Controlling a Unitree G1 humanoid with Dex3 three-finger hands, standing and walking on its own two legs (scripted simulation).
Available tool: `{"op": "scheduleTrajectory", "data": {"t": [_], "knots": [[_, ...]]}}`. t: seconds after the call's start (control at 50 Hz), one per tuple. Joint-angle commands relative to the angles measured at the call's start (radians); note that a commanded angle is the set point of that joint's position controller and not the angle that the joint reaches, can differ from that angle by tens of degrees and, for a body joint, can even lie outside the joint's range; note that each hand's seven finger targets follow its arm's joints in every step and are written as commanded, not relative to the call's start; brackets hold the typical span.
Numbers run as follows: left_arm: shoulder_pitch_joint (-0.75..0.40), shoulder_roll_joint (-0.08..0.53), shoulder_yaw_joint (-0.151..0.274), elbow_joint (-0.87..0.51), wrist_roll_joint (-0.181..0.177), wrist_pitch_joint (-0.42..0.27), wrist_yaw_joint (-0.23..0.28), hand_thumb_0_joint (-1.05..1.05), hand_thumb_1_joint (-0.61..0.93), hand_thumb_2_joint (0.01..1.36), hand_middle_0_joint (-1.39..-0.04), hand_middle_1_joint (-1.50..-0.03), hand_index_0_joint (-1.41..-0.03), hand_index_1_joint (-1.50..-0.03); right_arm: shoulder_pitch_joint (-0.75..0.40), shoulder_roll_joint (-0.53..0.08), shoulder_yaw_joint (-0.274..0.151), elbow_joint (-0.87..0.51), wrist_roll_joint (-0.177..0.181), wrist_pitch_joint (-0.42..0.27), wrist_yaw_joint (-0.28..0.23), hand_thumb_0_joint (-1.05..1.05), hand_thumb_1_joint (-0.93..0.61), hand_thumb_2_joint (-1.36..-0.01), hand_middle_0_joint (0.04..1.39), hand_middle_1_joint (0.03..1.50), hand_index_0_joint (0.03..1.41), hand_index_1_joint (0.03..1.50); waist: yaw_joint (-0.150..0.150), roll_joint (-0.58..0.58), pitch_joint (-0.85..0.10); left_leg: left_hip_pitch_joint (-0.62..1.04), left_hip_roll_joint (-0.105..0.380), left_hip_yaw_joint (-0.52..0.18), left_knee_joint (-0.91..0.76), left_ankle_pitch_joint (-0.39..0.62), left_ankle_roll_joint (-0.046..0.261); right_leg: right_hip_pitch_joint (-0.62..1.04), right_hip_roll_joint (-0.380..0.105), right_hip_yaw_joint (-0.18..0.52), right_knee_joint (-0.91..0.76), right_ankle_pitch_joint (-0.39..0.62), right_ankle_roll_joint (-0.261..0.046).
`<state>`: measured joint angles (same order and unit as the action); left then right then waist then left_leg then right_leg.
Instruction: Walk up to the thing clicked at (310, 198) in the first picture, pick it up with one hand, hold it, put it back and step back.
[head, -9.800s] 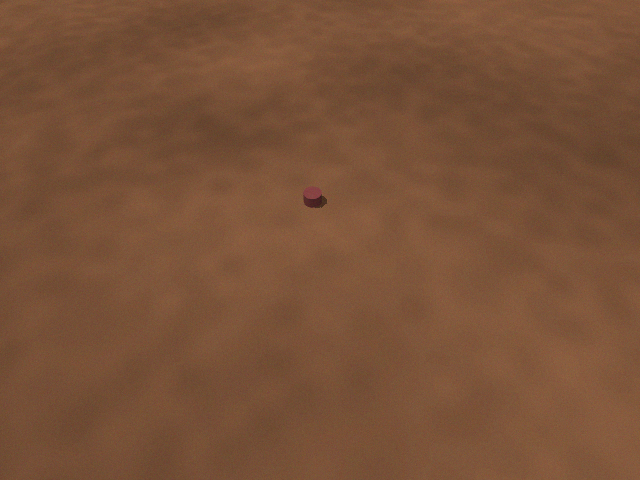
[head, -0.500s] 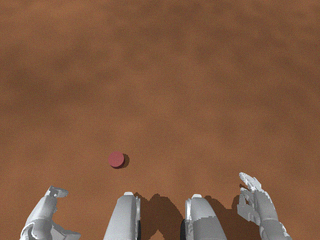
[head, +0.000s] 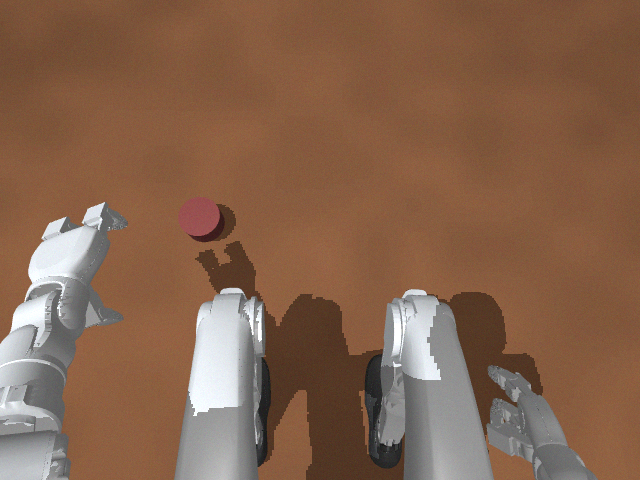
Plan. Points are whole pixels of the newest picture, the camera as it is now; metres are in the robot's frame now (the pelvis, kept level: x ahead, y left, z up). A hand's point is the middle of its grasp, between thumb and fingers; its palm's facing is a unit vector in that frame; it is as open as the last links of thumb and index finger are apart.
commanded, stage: rise first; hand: left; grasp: from above
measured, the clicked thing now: (202, 220) +0.50 +0.26 -0.40
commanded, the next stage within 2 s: approach in 1.38 s
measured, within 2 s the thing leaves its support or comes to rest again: neither
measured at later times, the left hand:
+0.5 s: hand (128, 252) +0.39 +0.32 -0.22, palm faces -0.47 -0.08 -0.88, open 14.2 cm
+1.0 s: hand (144, 244) +0.41 +0.32 -0.27, palm faces -0.46 -0.05 -0.88, open 14.2 cm
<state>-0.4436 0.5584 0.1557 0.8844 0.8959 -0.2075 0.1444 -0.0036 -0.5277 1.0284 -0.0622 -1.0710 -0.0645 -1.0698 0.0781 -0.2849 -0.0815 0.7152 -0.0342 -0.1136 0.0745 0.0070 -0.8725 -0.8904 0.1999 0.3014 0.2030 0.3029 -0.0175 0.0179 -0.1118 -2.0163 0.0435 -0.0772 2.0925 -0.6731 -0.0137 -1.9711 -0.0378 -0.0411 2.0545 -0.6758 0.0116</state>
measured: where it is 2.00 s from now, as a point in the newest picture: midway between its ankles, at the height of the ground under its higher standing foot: (318, 429)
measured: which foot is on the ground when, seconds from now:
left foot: down 0.00-1.00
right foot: down 0.00-1.00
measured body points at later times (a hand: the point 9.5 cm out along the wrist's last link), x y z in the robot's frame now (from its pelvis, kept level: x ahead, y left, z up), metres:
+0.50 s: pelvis -0.01 +0.01 -0.07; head +0.21 +0.06 +0.32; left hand +0.41 +0.33 -0.17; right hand +0.08 -0.28 -0.19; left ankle +0.08 +0.13 -0.39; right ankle +0.09 -0.13 -0.39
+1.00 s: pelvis +0.00 +0.01 -0.10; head +0.23 +0.06 +0.28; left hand +0.43 +0.32 -0.22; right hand +0.09 -0.28 -0.22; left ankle +0.08 +0.13 -0.39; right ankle +0.09 -0.13 -0.39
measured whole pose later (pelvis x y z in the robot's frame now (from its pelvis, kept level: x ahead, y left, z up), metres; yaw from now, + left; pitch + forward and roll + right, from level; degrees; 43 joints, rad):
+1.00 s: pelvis +0.00 +0.01 -0.10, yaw -3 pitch +33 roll -7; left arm -0.79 0.71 0.16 1.36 1.30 -0.31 0.43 0.00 -0.54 1.01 -0.08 -1.01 -0.08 -1.01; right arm 0.08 -0.26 -0.04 0.79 -0.16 -0.04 0.14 0.00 -0.91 -0.90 0.20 0.30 0.20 0.30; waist -0.14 -0.02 -0.06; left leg -2.31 0.03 -0.12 2.41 -0.69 0.00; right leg -2.23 -0.03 -0.05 2.34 -0.69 0.04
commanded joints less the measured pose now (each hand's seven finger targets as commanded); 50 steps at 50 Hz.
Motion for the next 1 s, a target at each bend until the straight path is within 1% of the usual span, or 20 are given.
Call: {"op": "scheduleTrajectory", "data": {"t": [0.0, 0.06, 0.12, 0.16, 0.2, 0.26, 0.28, 0.32, 0.38, 0.42, 0.46, 0.5, 0.52, 0.6, 0.68, 0.72, 0.8, 0.9, 0.94, 0.98], "knots": [[-0.217, 0.353, 0.097, -0.067, 0.043, -0.032, 0.059, 0.0, -0.553, 1.04, -0.047, -1.064, -0.048, -1.065, 0.134, -0.185, -0.064, -0.076, -0.005, -0.003, -0.017, 0.0, -0.874, -0.897, 0.2, 0.3, 0.2, 0.3, -0.007, 0.028, -0.654, 0.356, -0.044, 0.068, -0.21, 0.062, 0.046, 0.333, 0.045, -0.025, -0.253, 0.041, -0.034], [-0.249, 0.333, 0.064, 0.003, 0.079, -0.042, 0.069, 0.0, -0.542, 1.028, -0.048, -1.054, -0.053, -1.049, 0.152, -0.194, -0.06, -0.047, -0.013, 0.017, -0.012, 0.0, -0.881, -0.897, 0.2, 0.3, 0.2, 0.3, -0.028, 0.077, -0.602, 0.361, -0.04, 0.043, -0.203, 0.025, 0.043, 0.225, 0.045, -0.05, -0.2, 0.031, -0.04], [-0.356, 0.385, 0.071, -0.03, 0.124, -0.068, 0.095, 0.0, -0.557, 1.042, -0.051, -1.023, -0.049, -1.026, 0.155, -0.201, -0.056, -0.039, -0.021, 0.036, -0.005, 0.0, -0.884, -0.898, 0.2, 0.3, 0.2, 0.3, -0.026, 0.162, -0.629, 0.397, -0.037, 0.02, -0.192, 0.039, 0.034, 0.167, 0.041, -0.064, -0.141, 0.057, -0.047], [-0.328, 0.352, 0.051, 0.069, 0.149, -0.071, 0.115, 0.0, -0.562, 1.046, -0.052, -1.003, -0.048, -1.007, 0.156, -0.206, -0.049, -0.034, -0.024, 0.046, 0.001, 0.0, -0.891, -0.899, 0.2, 0.3, 0.2, 0.299, -0.047, 0.127, -0.582, 0.356, -0.038, 0.01, -0.173, 0.022, 0.037, 0.12, 0.042, -0.076, -0.122, 0.047, -0.047], [-0.351, 0.379, 0.052, 0.123, 0.175, -0.079, 0.135, 0.0, -0.558, 1.039, -0.053, -0.997, -0.05, -1.0, 0.167, -0.205, -0.044, -0.011, -0.033, 0.058, 0.005, 0.0, -0.893, -0.9, 0.2, 0.3, 0.2, 0.3, -0.054, 0.134, -0.564, 0.33, -0.041, 0.019, -0.148, 0.022, 0.038, 0.105, 0.041, -0.072, -0.111, 0.048, -0.048], [-0.402, 0.419, 0.068, 0.141, 0.223, -0.092, 0.165, 0.0, -0.565, 1.04, -0.055, -0.982, -0.048, -0.989, 0.174, -0.208, -0.04, -0.012, -0.045, 0.068, 0.013, 0.0, -0.896, -0.901, 0.2, 0.3, 0.2, 0.3, -0.049, 0.155, -0.59, 0.323, -0.046, 0.029, -0.122, 0.036, 0.039, 0.099, 0.042, -0.073, -0.094, 0.052, -0.05], [-0.457, 0.406, 0.051, 0.093, 0.228, -0.1, 0.172, 0.0, -0.57, 1.047, -0.056, -0.971, -0.045, -0.981, 0.176, -0.208, -0.04, -0.008, -0.049, 0.068, 0.015, 0.0, -0.894, -0.9, 0.2, 0.3, 0.2, 0.3, -0.053, 0.182, -0.609, 0.343, -0.044, 0.028, -0.115, 0.055, 0.036, 0.086, 0.04, -0.076, -0.085, 0.073, -0.05], [-0.467, 0.39, 0.032, 0.149, 0.252, -0.101, 0.185, 0.0, -0.57, 1.048, -0.054, -0.974, -0.044, -0.984, 0.171, -0.215, -0.04, -0.015, -0.054, 0.067, 0.017, 0.0, -0.894, -0.9, 0.2, 0.3, 0.2, 0.299, -0.073, 0.164, -0.604, 0.33, -0.044, 0.03, -0.088, 0.081, 0.037, 0.075, 0.044, -0.08, -0.075, 0.098, -0.048], [-0.441, 0.41, 0.048, 0.227, 0.281, -0.102, 0.207, 0.0, -0.559, 1.036, -0.06, -0.969, -0.051, -0.977, 0.192, -0.212, -0.038, 0.017, -0.068, 0.076, 0.023, 0.0, -0.895, -0.9, 0.2, 0.3, 0.2, 0.3, -0.072, 0.138, -0.587, 0.301, -0.047, 0.034, -0.066, 0.084, 0.041, 0.075, 0.043, -0.08, -0.063, 0.097, -0.046], [-0.512, 0.44, 0.055, 0.192, 0.304, -0.11, 0.222, 0.0, -0.553, 1.027, -0.061, -0.972, -0.055, -0.978, 0.189, -0.218, -0.041, 0.014, -0.077, 0.077, 0.028, 0.0, -0.894, -0.9, 0.2, 0.3, 0.2, 0.3, -0.07, 0.19, -0.61, 0.305, -0.046, 0.036, -0.058, 0.079, 0.04, 0.061, 0.042, -0.081, -0.049, 0.092, -0.047], [-0.514, 0.404, 0.026, 0.225, 0.323, -0.11, 0.23, 0.0, -0.553, 1.021, -0.059, -0.984, -0.055, -0.987, 0.171, -0.219, -0.039, 0.01, -0.079, 0.073, 0.032, 0.0, -0.897, -0.901, 0.2, 0.3, 0.2, 0.3, -0.079, 0.202, -0.596, 0.326, -0.042, 0.019, -0.063, 0.083, 0.034, 0.024, 0.042, -0.094, -0.02, 0.102, -0.047], [-0.5, 0.4, 0.027, 0.254, 0.333, -0.11, 0.241, 0.0, -0.536, 1.004, -0.062, -0.998, -0.065, -0.995, 0.175, -0.221, -0.04, 0.017, -0.083, 0.073, 0.034, 0.0, -0.898, -0.901, 0.2, 0.3, 0.2, 0.3, -0.083, 0.192, -0.596, 0.314, -0.043, 0.024, -0.041, 0.104, 0.036, 0.024, 0.043, -0.093, -0.014, 0.122, -0.046], [-0.494, 0.434, 0.053, 0.275, 0.345, -0.11, 0.25, 0.0, -0.546, 1.014, -0.061, -0.99, -0.059, -0.99, 0.193, -0.222, -0.042, 0.031, -0.086, 0.078, 0.035, 0.0, -0.897, -0.9, 0.2, 0.3, 0.2, 0.3, -0.084, 0.169, -0.602, 0.3, -0.045, 0.028, -0.032, 0.105, 0.039, 0.036, 0.045, -0.092, -0.019, 0.12, -0.045], [-0.558, 0.417, 0.033, 0.246, 0.365, -0.116, 0.273, 0.0, -0.555, 1.013, -0.062, -0.992, -0.059, -0.994, 0.174, -0.211, -0.037, 0.023, -0.095, 0.077, 0.04, 0.0, -0.902, -0.901, 0.2, 0.3, 0.2, 0.3, -0.083, 0.191, -0.612, 0.298, -0.046, 0.035, -0.01, 0.126, 0.038, 0.024, 0.045, -0.092, 0.001, 0.136, -0.046], [-0.548, 0.435, 0.051, 0.305, 0.385, -0.116, 0.297, 0.0, -0.557, 1.018, -0.061, -0.995, -0.058, -0.997, 0.183, -0.218, -0.039, 0.038, -0.104, 0.078, 0.045, 0.0, -0.901, -0.901, 0.2, 0.3, 0.2, 0.3, -0.096, 0.181, -0.62, 0.29, -0.045, 0.034, 0.014, 0.146, 0.04, 0.019, 0.048, -0.095, 0.023, 0.155, -0.044], [-0.581, 0.418, 0.043, 0.3, 0.382, -0.114, 0.307, 0.0, -0.556, 1.01, -0.058, -1.016, -0.059, -1.014, 0.186, -0.21, -0.034, 0.042, -0.114, 0.075, 0.045, 0.0, -0.905, -0.902, 0.2, 0.3, 0.2, 0.3, -0.106, 0.164, -0.627, 0.258, -0.047, 0.05, 0.037, 0.163, 0.046, 0.048, 0.049, -0.09, 0.012, 0.175, -0.038], [-0.58, 0.438, 0.06, 0.319, 0.382, -0.106, 0.32, 0.0, -0.55, 1.006, -0.061, -1.009, -0.063, -1.006, 0.184, -0.206, -0.032, 0.047, -0.12, 0.073, 0.044, 0.0, -0.903, -0.901, 0.2, 0.3, 0.2, 0.3, -0.096, 0.154, -0.648, 0.252, -0.047, 0.055, 0.055, 0.172, 0.046, 0.059, 0.051, -0.083, 0.019, 0.182, -0.037], [-0.598, 0.42, 0.041, 0.362, 0.386, -0.101, 0.32, 0.0, -0.557, 1.014, -0.059, -1.014, -0.059, -1.014, 0.182, -0.212, -0.031, 0.051, -0.128, 0.069, 0.049, 0.0, -0.902, -0.901, 0.2, 0.3, 0.2, 0.3, -0.12, 0.175, -0.6, 0.237, -0.045, 0.04, 0.053, 0.132, 0.046, 0.003, 0.047, -0.097, 0.043, 0.148, -0.039], [-0.591, 0.434, 0.052, 0.343, 0.39, -0.101, 0.323, 0.0, -0.555, 1.012, -0.065, -1.008, -0.065, -1.008, 0.181, -0.209, -0.028, 0.051, -0.128, 0.069, 0.051, 0.0, -0.902, -0.901, 0.2, 0.3, 0.2, 0.3, -0.105, 0.203, -0.629, 0.263, -0.047, 0.04, 0.05, 0.153, 0.042, 0.008, 0.046, -0.097, 0.058, 0.161, -0.039], [-0.6, 0.427, 0.046, 0.345, 0.39, -0.103, 0.325, 0.0, -0.557, 1.015, -0.059, -1.018, -0.06, -1.016, 0.184, -0.213, -0.025, 0.052, -0.132, 0.069, 0.052, 0.0, -0.901, -0.901, 0.2, 0.3, 0.2, 0.3, -0.113, 0.221, -0.636, 0.269, -0.046, 0.034, 0.05, 0.163, 0.039, 0.001, 0.047, -0.103, 0.069, 0.171, -0.037]]}}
